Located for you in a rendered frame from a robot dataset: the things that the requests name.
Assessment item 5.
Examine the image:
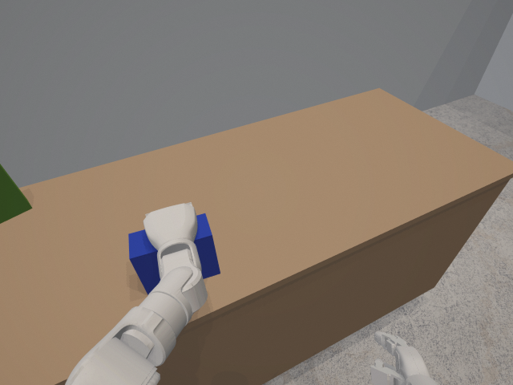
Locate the robot left forearm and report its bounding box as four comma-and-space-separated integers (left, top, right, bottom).
65, 239, 208, 385

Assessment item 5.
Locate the table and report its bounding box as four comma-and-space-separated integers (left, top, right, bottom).
0, 88, 513, 385

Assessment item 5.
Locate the right robot hand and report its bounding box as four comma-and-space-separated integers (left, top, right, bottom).
370, 331, 431, 385

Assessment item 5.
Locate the sponge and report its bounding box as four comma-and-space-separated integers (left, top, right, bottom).
128, 213, 220, 295

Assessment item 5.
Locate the robot left upper arm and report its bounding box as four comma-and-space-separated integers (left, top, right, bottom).
71, 337, 160, 385

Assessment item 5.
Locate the left robot hand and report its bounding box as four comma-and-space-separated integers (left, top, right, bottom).
143, 202, 197, 250

